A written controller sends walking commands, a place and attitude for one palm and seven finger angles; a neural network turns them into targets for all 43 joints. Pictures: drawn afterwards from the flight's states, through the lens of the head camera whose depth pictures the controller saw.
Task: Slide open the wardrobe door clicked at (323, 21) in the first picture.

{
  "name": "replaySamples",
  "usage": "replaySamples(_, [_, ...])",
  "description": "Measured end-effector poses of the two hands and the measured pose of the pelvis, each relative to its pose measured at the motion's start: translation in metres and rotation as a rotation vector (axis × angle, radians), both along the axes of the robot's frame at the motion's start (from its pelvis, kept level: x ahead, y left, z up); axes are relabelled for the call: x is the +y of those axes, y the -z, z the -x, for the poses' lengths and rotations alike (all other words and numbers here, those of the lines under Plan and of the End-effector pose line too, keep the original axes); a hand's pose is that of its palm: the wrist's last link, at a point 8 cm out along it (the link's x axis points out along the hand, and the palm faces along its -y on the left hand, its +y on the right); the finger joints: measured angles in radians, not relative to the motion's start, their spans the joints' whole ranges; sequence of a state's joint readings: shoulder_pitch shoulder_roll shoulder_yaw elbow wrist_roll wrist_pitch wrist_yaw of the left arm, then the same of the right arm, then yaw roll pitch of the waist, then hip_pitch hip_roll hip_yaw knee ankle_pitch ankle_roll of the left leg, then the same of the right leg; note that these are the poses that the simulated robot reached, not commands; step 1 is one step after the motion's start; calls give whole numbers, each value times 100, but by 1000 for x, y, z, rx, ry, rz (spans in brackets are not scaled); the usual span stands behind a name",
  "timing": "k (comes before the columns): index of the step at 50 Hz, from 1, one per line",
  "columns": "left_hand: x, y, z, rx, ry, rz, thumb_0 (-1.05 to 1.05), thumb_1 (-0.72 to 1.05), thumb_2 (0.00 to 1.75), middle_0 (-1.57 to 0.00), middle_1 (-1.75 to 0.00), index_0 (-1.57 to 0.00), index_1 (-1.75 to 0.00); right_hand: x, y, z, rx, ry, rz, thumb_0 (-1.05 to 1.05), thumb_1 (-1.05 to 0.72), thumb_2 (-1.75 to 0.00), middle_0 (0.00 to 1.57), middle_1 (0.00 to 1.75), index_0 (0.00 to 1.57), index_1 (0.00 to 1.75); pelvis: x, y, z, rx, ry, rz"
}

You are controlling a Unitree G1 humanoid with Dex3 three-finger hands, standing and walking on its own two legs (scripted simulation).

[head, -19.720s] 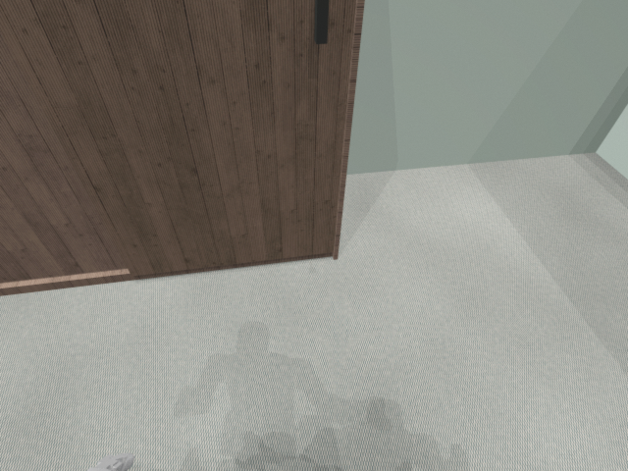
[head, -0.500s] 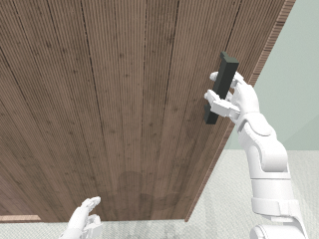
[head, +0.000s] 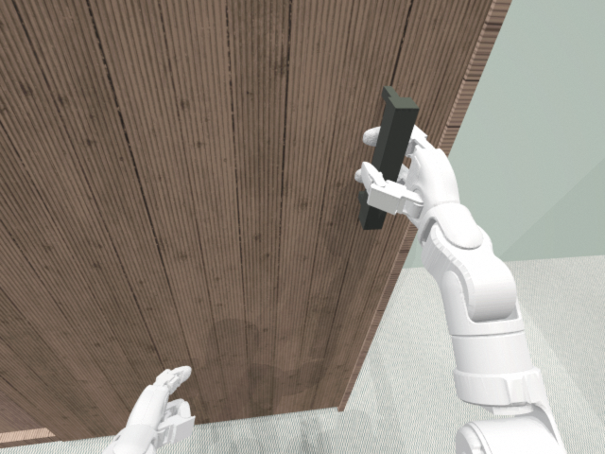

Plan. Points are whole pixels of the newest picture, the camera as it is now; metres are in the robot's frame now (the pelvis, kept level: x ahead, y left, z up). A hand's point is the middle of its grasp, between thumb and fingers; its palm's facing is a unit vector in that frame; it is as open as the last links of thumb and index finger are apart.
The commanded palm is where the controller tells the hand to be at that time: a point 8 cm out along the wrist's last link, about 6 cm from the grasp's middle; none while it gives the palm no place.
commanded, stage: tug the door sideways, standing still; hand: right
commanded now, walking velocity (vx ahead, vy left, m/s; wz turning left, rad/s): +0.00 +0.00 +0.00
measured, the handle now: (379, 161) +0.42 -0.08 +0.22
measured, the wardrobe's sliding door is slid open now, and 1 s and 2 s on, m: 0.00 0.00 0.22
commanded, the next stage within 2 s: step sideways, sliding the door along in 0.60 s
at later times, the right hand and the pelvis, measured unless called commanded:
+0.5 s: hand (373, 189) +0.36 -0.06 +0.22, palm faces -0.10 +0.99 -0.09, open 6.5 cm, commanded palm +0.33 -0.06 +0.23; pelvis -0.03 -0.01 +0.00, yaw -1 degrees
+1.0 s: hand (366, 187) +0.37 -0.06 +0.21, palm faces +0.03 +1.00 -0.07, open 6.3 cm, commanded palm +0.35 -0.05 +0.22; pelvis -0.03 +0.04 +0.00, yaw +3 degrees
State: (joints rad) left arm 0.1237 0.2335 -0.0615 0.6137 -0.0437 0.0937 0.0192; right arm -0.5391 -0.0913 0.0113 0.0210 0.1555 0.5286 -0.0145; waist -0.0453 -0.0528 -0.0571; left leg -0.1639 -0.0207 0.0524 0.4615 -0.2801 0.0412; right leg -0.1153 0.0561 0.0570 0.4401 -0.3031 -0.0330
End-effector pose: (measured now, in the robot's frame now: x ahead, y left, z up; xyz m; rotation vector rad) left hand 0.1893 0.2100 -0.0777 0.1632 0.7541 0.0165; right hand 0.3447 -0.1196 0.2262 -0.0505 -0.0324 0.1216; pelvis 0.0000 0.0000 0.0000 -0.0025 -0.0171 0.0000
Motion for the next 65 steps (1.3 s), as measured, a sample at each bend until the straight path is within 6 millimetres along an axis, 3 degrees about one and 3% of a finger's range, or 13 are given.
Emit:
replaySamples(11, [-25,6,20,15,44,40,1,91,90,-20,-30,-20,-30,3,0,2,-6,27,24,-2,-68,-84,31,135,20,140,-6,2,17,-16,14,1])
replaySamples(24, [-23,22,53,89,30,29,1,91,90,-20,-30,-20,-30,4,0,2,-13,25,34,-2,-70,-83,31,136,18,140,-12,3,28,-14,22,3])
replaySamples(36, [-20,19,52,61,33,21,1,91,90,-20,-30,-20,-30,4,0,2,-15,24,31,-2,-69,-83,32,136,19,140,-11,3,32,-11,25,3])
replaySamples(40, [-14,18,50,29,-21,18,1,91,90,-20,-30,-20,-30,1,6,-3,-124,17,61,-5,-64,-82,35,137,23,140,-7,6,34,9,-16,16])
replaySamples(47, [15,29,66,110,-94,24,1,91,90,-20,-30,-20,-30,6,13,-6,-234,88,28,-6,-65,-84,42,139,25,140,20,1,30,17,-44,1])
replaySamples(54, [66,38,73,204,-68,12,1,91,90,-20,-30,-20,-30,14,17,-6,-299,203,24,-5,-65,-84,44,140,25,139,69,3,24,-17,-68,-37])
replaySamples(60, [120,52,38,137,-27,20,1,91,90,-20,-30,-20,-30,27,18,-3,-343,328,98,-9,-62,-83,45,140,26,129,123,22,14,-41,-37,-42])
replaySamples(65, [157,43,1,75,-41,-34,1,91,90,-20,-30,-20,-30,43,18,-1,-344,353,99,-9,-62,-83,45,141,26,125,138,16,14,-18,12,-15])
